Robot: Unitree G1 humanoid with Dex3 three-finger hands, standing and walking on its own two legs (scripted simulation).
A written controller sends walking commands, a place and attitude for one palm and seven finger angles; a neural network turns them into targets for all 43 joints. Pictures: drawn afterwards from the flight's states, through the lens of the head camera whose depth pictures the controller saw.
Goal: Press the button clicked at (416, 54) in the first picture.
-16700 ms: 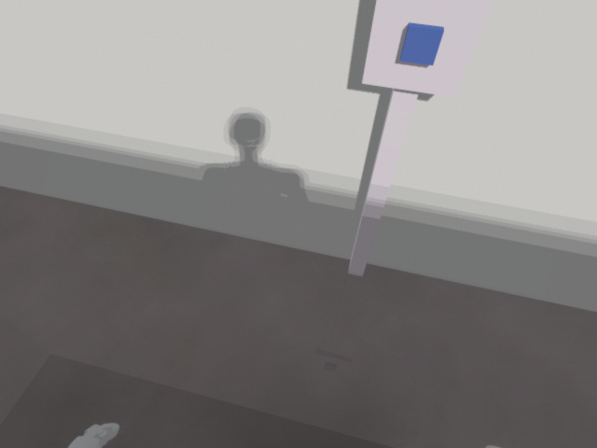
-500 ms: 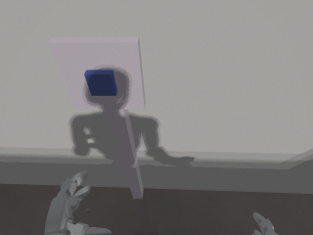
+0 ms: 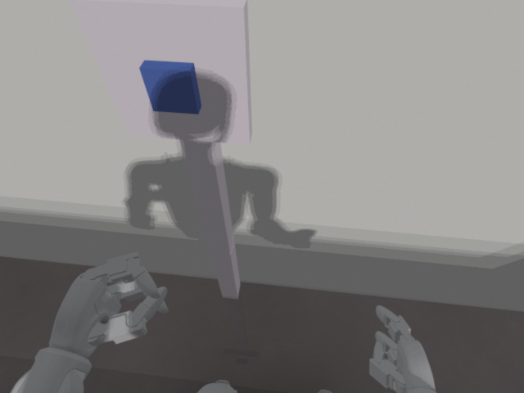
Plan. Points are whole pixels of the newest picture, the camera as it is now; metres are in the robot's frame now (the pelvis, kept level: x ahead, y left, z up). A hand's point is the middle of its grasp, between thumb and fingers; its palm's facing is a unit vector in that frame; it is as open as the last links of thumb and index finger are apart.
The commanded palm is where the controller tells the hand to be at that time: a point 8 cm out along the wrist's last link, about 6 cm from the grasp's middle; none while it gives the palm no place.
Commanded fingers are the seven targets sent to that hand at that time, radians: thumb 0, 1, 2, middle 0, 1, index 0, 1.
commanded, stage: raise the hand and make a fist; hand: left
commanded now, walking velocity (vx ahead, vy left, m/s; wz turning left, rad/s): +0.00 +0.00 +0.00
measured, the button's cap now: (173, 86) +0.49 +0.17 +0.21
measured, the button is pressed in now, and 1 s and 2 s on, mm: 0 0 0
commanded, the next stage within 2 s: aim a knuckle at the button in 1.24 s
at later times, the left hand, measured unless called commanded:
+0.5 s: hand (85, 265) +0.23 +0.21 +0.16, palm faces +0.02 -0.99 -0.10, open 3.1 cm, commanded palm +0.20 +0.27 +0.16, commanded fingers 0.00 0.90 0.90 -1.30 -1.50 -1.30 -1.50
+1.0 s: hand (74, 214) +0.26 +0.22 +0.20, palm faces -0.01 -1.00 -0.06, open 3.1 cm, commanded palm +0.22 +0.27 +0.21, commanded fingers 0.00 0.90 0.90 -1.30 -1.50 -1.30 -1.50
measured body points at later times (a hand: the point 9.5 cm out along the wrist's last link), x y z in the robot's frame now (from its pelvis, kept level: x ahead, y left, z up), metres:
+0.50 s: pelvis +0.01 +0.02 +0.03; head +0.00 +0.01 +0.48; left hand +0.22 +0.27 +0.16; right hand +0.20 -0.22 -0.02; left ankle +0.01 +0.12 -0.69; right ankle +0.01 -0.10 -0.69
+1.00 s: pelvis +0.02 +0.01 +0.05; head -0.01 -0.01 +0.49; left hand +0.26 +0.28 +0.21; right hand +0.21 -0.21 -0.02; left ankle +0.01 +0.12 -0.69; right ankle +0.01 -0.10 -0.69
